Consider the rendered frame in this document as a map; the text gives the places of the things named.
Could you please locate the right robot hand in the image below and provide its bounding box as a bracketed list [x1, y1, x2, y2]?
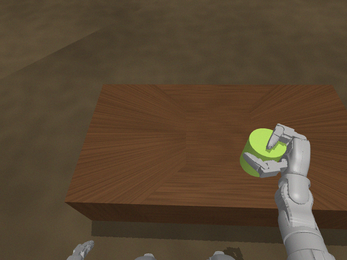
[243, 123, 311, 178]

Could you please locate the right robot arm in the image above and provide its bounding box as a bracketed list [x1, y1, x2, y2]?
[274, 173, 336, 260]

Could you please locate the left robot hand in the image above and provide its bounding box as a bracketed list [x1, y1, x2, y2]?
[67, 240, 94, 260]

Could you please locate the can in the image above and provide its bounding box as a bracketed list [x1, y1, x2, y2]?
[240, 128, 287, 177]

